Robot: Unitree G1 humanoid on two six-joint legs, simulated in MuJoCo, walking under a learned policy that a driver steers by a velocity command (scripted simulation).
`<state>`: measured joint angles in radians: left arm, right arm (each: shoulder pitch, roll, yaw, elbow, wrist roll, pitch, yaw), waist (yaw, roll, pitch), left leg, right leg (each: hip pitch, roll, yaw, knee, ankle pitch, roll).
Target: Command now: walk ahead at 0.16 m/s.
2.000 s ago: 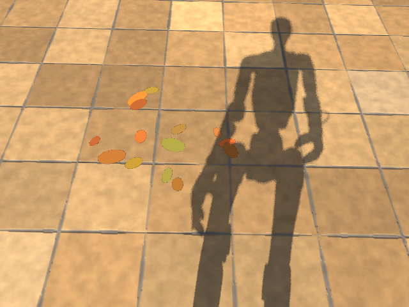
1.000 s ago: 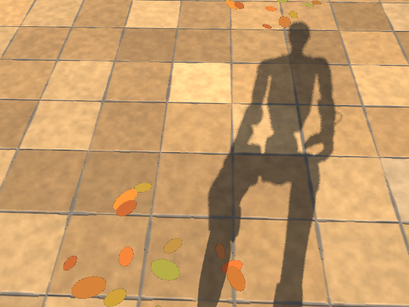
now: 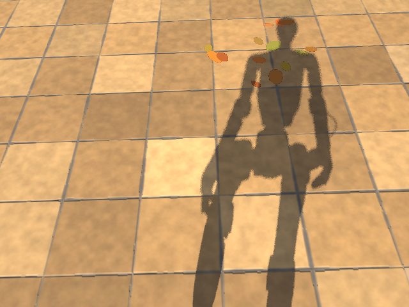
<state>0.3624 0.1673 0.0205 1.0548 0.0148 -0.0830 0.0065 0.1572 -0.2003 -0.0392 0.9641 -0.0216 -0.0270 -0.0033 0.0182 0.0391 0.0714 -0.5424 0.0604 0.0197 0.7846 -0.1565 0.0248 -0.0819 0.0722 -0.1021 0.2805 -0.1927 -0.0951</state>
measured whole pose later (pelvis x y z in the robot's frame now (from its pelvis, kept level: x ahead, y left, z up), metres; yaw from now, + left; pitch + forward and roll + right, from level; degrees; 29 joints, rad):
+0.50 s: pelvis +0.08 +0.02 +0.00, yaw -1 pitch -2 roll +0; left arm 0.32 0.15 -0.01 1.14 0.01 -0.02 0.05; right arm 0.24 -0.15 -0.01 1.10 0.00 -0.02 -0.03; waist 0.00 -0.01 0.03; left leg -0.22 -0.03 0.08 0.39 -0.14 0.06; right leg -0.04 0.01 -0.05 0.38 -0.31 -0.03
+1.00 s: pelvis +0.15 +0.04 -0.02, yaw -1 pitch -1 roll +0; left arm 0.51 0.18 0.04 1.18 0.02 -0.05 0.03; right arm 0.24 -0.18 -0.05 1.03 -0.01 -0.05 0.02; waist 0.04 -0.05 0.02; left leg -0.37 0.02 0.09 0.64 -0.32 0.08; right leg 0.08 -0.01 -0.03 0.35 -0.41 -0.01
